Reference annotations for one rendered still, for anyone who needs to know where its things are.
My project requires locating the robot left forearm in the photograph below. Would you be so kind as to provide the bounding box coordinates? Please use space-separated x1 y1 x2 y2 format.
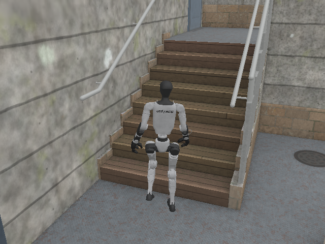
133 122 144 144

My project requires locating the robot right hand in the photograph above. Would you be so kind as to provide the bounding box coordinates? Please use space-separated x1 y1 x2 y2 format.
177 138 189 147

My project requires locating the robot right upper arm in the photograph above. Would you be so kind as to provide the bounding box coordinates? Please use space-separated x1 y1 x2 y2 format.
175 103 187 132

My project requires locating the robot right forearm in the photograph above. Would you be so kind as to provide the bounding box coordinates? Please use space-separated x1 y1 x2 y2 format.
182 124 189 140

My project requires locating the robot left upper arm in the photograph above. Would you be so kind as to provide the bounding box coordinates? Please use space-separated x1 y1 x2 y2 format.
140 102 154 130

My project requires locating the left robot foot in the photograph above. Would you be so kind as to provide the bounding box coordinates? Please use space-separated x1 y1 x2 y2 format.
146 193 154 201

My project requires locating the robot left hand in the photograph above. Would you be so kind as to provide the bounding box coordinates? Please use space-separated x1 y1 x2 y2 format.
131 141 143 154

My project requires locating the left robot shin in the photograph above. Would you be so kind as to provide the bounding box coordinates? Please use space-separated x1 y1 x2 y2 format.
147 160 155 195

